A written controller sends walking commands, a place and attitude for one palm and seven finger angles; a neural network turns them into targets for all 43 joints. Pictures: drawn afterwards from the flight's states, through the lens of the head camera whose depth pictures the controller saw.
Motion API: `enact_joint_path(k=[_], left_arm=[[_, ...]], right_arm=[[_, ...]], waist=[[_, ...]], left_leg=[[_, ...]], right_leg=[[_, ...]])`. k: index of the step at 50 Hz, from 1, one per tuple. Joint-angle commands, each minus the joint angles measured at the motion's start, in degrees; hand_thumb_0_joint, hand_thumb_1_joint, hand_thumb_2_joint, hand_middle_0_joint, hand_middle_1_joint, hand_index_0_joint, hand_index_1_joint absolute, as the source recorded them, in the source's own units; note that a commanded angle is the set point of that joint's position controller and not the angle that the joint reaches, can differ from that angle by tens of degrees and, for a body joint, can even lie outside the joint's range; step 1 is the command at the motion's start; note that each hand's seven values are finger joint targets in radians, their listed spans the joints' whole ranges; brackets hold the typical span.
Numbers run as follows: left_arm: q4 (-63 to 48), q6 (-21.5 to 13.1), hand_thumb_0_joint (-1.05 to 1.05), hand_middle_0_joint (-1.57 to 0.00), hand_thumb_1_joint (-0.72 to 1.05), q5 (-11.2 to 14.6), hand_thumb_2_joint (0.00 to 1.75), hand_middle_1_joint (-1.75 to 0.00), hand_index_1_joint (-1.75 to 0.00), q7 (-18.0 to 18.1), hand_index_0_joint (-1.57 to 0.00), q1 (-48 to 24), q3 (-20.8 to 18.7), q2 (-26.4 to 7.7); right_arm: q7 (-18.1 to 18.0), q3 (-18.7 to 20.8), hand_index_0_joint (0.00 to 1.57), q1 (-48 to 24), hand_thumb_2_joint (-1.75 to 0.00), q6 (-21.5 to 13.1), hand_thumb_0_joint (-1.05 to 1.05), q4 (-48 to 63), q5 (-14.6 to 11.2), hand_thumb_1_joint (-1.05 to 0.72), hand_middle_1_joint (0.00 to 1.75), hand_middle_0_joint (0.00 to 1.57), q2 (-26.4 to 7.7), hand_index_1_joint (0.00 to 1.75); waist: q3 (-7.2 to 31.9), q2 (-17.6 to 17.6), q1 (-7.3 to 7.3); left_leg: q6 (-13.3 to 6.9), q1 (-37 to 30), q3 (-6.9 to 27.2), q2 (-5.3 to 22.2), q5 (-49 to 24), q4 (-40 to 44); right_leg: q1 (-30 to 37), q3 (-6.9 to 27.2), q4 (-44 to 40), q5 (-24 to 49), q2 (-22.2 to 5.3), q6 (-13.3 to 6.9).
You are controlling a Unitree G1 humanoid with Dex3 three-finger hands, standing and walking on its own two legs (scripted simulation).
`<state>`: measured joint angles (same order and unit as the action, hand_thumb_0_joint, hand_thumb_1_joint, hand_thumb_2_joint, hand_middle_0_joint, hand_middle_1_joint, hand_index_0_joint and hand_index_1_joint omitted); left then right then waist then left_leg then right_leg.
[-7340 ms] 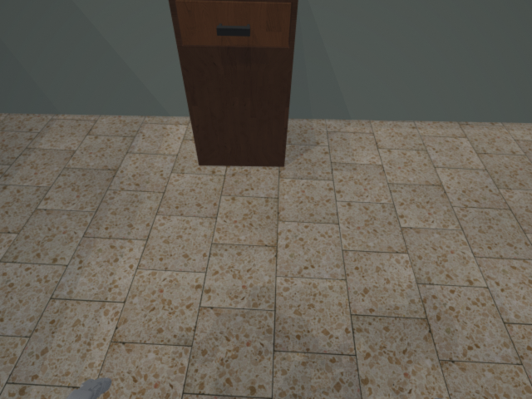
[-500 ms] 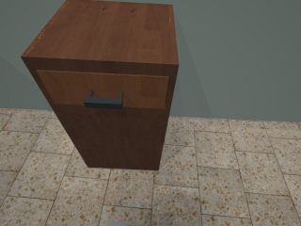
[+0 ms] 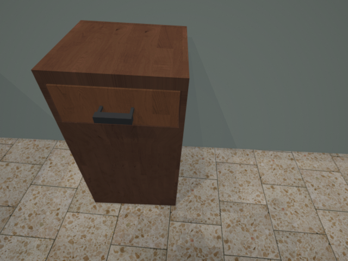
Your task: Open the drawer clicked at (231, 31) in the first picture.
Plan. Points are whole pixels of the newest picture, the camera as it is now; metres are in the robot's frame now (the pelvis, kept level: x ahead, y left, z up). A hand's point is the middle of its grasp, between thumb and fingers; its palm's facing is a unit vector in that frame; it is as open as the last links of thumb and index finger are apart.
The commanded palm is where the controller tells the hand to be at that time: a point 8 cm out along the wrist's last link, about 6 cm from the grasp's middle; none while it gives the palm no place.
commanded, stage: come to a stop and stand still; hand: left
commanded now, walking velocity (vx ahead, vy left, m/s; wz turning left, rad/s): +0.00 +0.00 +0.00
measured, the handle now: (115, 113) +0.57 +0.22 +0.00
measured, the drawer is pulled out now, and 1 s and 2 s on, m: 0.00 0.00 0.00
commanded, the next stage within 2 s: look again from close up in 0.74 s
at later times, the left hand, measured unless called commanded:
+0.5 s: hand out of the picture -0.04 +0.18 -0.16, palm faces +0.04 -0.99 -0.16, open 7.3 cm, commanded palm none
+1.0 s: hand out of the picture -0.03 +0.19 -0.16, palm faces +0.00 -0.99 -0.15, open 7.3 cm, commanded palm none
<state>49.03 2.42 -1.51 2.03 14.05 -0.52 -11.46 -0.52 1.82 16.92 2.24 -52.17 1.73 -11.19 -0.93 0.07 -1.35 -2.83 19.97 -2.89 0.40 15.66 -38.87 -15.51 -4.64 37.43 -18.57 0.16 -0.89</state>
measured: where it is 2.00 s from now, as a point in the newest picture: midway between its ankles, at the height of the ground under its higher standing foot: outside the picture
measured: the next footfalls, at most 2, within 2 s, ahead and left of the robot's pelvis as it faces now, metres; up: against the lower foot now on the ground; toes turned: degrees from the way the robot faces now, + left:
none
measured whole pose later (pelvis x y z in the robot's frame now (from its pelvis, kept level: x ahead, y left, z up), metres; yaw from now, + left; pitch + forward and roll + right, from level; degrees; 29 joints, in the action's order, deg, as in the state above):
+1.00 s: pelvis -0.03 +0.04 +0.02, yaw -2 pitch -1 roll -1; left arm 62.3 0.0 -1.5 2.5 18.2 0.0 -6.8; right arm -1.4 -0.1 17.2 0.6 -64.0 0.6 -7.1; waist -1.1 0.4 -0.3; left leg -3.3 13.7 -2.8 -1.7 11.0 -25.7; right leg -10.8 -2.3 24.3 -12.2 -1.1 0.9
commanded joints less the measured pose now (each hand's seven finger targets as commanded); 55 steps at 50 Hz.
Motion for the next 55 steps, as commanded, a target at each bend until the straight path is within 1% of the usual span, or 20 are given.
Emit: enact_joint_path(k=[1, 4, 7, 9, 13, 15, 17, 22, 25, 28, 30, 31, 32, 34, 36, 38, 39, 41, 47, 55], left_arm=[[-1.11, -1.36, 0.00, -0.20, 0.90, 0.39, 0.90, -0.30, -0.30, -0.27, -0.20, 5.53, -1.49, -5.51], [0.02, -1.94, 0.00, -0.20, 0.90, 0.31, 0.90, -0.30, -0.30, -0.40, -0.20, 6.36, -1.51, -5.20], [0.69, -2.34, 0.00, -0.20, 0.90, 0.43, 0.90, -0.30, -0.30, -0.22, -0.20, 5.30, -1.74, -5.76], [0.94, -2.42, 0.00, -0.20, 0.90, 0.56, 0.90, -0.30, -0.30, -0.05, -0.20, 3.51, -1.88, -5.89], [2.55, -2.34, 0.00, -0.20, 0.90, 0.69, 0.90, -0.30, -0.30, 0.21, -0.20, 3.25, -1.81, -5.03], [3.95, -2.18, 0.00, -0.20, 0.90, 0.66, 0.90, -0.30, -0.30, 0.11, -0.20, 5.72, -1.57, -3.80], [5.30, -2.01, 0.00, -0.20, 0.90, 0.34, 0.90, -0.30, -0.30, 0.13, -0.20, 8.87, -1.43, -2.66], [9.16, -1.20, 0.00, -0.20, 0.90, -0.05, 0.90, -0.30, -0.30, -0.14, -0.20, 16.10, -1.44, 0.70], [11.15, -0.84, 0.00, -0.20, 0.90, -0.22, 0.90, -0.30, -0.30, -0.31, -0.20, 20.55, -1.44, 2.59], [11.42, -1.58, 0.00, -0.20, 0.90, -0.21, 0.90, -0.30, -0.30, 0.07, -0.20, 20.91, -1.37, 2.54], [10.45, -2.57, 0.00, -0.20, 0.90, -0.14, 0.90, -0.30, -0.30, 0.56, -0.20, 17.11, -1.04, 0.68], [9.85, -2.88, 0.00, -0.20, 0.90, 0.11, 0.90, -0.30, -0.30, 0.72, -0.20, 12.94, -1.30, -0.84], [8.53, -3.10, 0.00, -0.20, 0.90, 0.36, 0.90, -0.30, -0.30, 1.16, -0.20, 7.84, -1.49, -1.26], [7.85, -3.20, 0.00, -0.20, 0.90, 0.33, 0.90, -0.30, -0.30, 1.35, -0.20, 4.67, -1.57, -0.78], [9.06, -3.41, 0.00, -0.20, 0.90, 0.32, 0.90, -0.30, -0.30, 0.97, -0.20, 6.46, -0.93, -0.13], [10.83, -3.55, 0.00, -0.20, 0.90, 0.43, 0.90, -0.30, -0.30, 0.75, -0.20, 11.47, -0.59, 1.12], [11.70, -3.78, 0.00, -0.20, 0.90, 0.50, 0.90, -0.30, -0.30, 0.72, -0.20, 12.99, -0.52, 1.37], [13.27, -3.85, 0.00, -0.20, 0.90, 0.73, 0.90, -0.30, -0.30, 0.64, -0.20, 13.31, -0.46, 0.82], [12.64, -3.16, 0.00, -0.20, 0.90, 0.40, 0.90, -0.30, -0.30, 0.60, -0.20, 10.84, -0.40, 0.70], [12.18, -2.91, 0.00, -0.20, 0.90, 0.26, 0.90, -0.30, -0.30, 0.51, -0.20, 10.20, -0.45, 0.45]], right_arm=[[-0.30, 0.86, 0.20, -2.98, -0.90, -1.64, 0.00, 4.15, 0.14, -0.90, 0.30, 0.20, -6.97, 0.30], [-0.24, 0.87, 0.20, -0.84, -0.90, -1.46, 0.00, 2.90, 0.08, -0.90, 0.30, 0.20, -6.08, 0.30], [-0.13, 0.71, 0.20, 2.79, -0.90, -1.09, 0.00, 0.65, 0.01, -0.90, 0.30, 0.20, -4.02, 0.30], [-0.20, 0.66, 0.20, 5.59, -0.90, -0.89, 0.00, -1.16, -0.16, -0.90, 0.30, 0.20, -2.76, 0.30], [-0.34, 0.36, 0.20, 7.94, -0.90, -0.90, 0.00, -3.71, -0.42, -0.90, 0.30, 0.20, -1.53, 0.30], [-0.42, 0.30, 0.20, 6.83, -0.90, -1.10, 0.00, -3.91, -0.23, -0.90, 0.30, 0.20, -2.01, 0.30], [-0.52, 0.40, 0.20, 5.09, -0.90, -0.97, 0.00, -3.85, -0.04, -0.90, 0.30, 0.20, -3.13, 0.30], [-0.79, 1.06, 0.20, 1.70, -0.90, -0.48, 0.00, -4.56, -0.14, -0.90, 0.30, 0.20, -4.56, 0.30], [-1.04, 1.56, 0.20, -1.28, -0.90, -0.39, 0.00, -4.27, -0.40, -0.90, 0.30, 0.20, -5.55, 0.30], [-0.83, 1.54, 0.20, -0.76, -0.90, -0.25, 0.00, -4.75, -0.45, -0.90, 0.30, 0.20, -4.20, 0.30], [-0.59, 0.85, 0.20, 1.42, -0.90, 0.06, 0.00, -5.21, -1.06, -0.90, 0.30, 0.20, -0.01, 0.30], [-0.46, 0.77, 0.20, 3.00, -0.90, 0.22, 0.00, -5.88, -1.00, -0.90, 0.30, 0.20, 0.94, 0.30], [-0.41, 0.85, 0.20, 4.35, -0.90, 0.35, 0.00, -6.78, -0.91, -0.90, 0.30, 0.20, 0.69, 0.30], [-0.41, 0.79, 0.20, 6.30, -0.90, 0.13, 0.00, -8.19, -0.95, -0.90, 0.30, 0.20, 1.17, 0.30], [-0.46, 0.00, 0.20, 7.00, -0.90, -1.01, 0.00, -8.60, -1.19, -0.90, 0.30, 0.20, 1.67, 0.30], [-0.93, -0.48, 0.20, 4.74, -0.90, -2.50, 0.00, -8.67, -1.23, -0.90, 0.30, 0.20, 0.00, 0.30], [-1.31, -0.73, 0.20, 3.61, -0.90, -2.84, 0.00, -8.56, -1.12, -0.90, 0.30, 0.20, -0.63, 0.30], [-1.61, -1.14, 0.20, 2.88, -0.90, -3.38, 0.00, -9.27, -1.19, -0.90, 0.30, 0.20, -0.46, 0.30], [-1.25, -0.74, 0.20, 2.56, -0.90, -2.83, 0.00, -9.48, -0.97, -0.90, 0.30, 0.20, -1.93, 0.30], [-0.97, -0.36, 0.20, 2.85, -0.90, -2.58, 0.00, -9.76, -0.90, -0.90, 0.30, 0.20, -2.50, 0.30]], waist=[[-3.52, -8.85, 3.22], [-1.33, -1.61, 2.35], [-2.06, 5.33, 0.43], [-0.91, 7.49, -1.15], [-2.92, 2.66, -1.75], [-5.64, -2.21, -0.38], [-7.69, -3.72, 1.32], [-5.36, -8.94, 3.77], [-1.13, -8.55, 5.09], [-1.88, -1.08, 4.20], [-6.01, 8.29, 1.07], [-4.68, 12.16, -0.70], [-5.37, 14.18, -1.81], [-4.91, 10.76, -3.10], [-4.83, 4.65, -2.85], [-5.31, -4.93, 0.58], [-5.04, -4.75, 1.76], [-1.91, -5.10, 2.01], [-4.09, -1.52, 2.04], [-4.52, -1.11, 2.23]], left_leg=[[-1.96, 9.57, 13.42, 8.12, 18.28, 23.41], [-0.77, 4.54, 10.04, 5.77, 14.90, 20.19], [0.37, -0.60, 5.68, 2.41, 8.09, 12.68], [1.08, -6.93, 3.30, 1.12, 3.32, 6.99], [1.17, -8.29, 4.34, 1.96, 3.02, 8.71], [0.39, -2.50, 7.95, 4.08, 8.52, 15.74], [0.02, 5.49, 10.65, 5.81, 17.24, 21.36], [-1.44, 13.30, 13.62, 8.85, 24.72, 29.98], [-2.12, 12.94, 12.72, 10.12, 23.13, 31.40], [-1.13, 6.70, 10.03, 7.37, 18.76, 26.05], [1.63, 0.39, 4.91, 1.59, 6.98, 14.85], [2.33, -5.71, 2.68, 0.38, 2.00, 6.23], [2.25, -7.69, 2.78, 0.93, 0.38, 0.85], [1.84, -10.85, 3.02, 1.50, -1.50, -0.94], [1.74, -11.61, 3.18, 2.33, -3.44, 8.81], [0.83, -7.66, 7.51, 5.65, -8.74, 17.10], [0.60, -4.91, 7.39, 6.38, -9.39, 17.34], [0.46, -5.11, 7.23, 5.57, -11.98, 17.87], [0.54, -1.86, 9.24, 5.80, 2.58, 22.88], [0.22, -0.82, 10.96, 6.35, 6.95, 25.83]], right_leg=[[5.46, 3.36, -7.16, -2.35, -1.99, -0.42], [2.83, 5.80, -13.34, -6.25, -3.65, -0.79], [-4.52, 11.88, -21.02, -14.18, -7.70, -2.38], [-9.28, 13.17, -24.03, -15.10, -10.07, -3.17], [-11.81, 10.75, -22.20, -13.17, -8.59, -2.89], [-9.20, 8.52, -18.70, -12.12, -5.55, -1.60], [-3.84, 6.68, -16.45, -11.59, -3.37, -0.61], [6.51, 0.82, -3.82, -3.65, -0.19, 0.39], [10.48, -0.96, 1.70, -1.47, 0.36, 0.55], [7.44, 1.66, -11.28, -2.56, -1.23, -0.06], [-4.47, 14.60, -24.21, -13.38, -9.28, -3.46], [-11.21, 18.47, -29.44, -19.62, -13.05, -5.02], [-14.99, 18.86, -31.12, -20.40, -13.96, -5.85], [-16.75, 14.93, -28.95, -14.51, -12.47, -5.47], [-13.07, 11.09, -22.98, -7.47, -9.52, -3.73], [-4.75, 7.91, -16.83, 4.13, -5.28, -1.38], [-0.37, 7.64, -17.07, 8.04, -5.06, -0.90], [4.59, 7.09, -15.61, 13.20, -5.89, -0.55], [4.94, 5.89, -16.61, 6.44, -5.45, -0.01], [5.51, 4.91, -15.75, 6.28, -5.12, 0.45]])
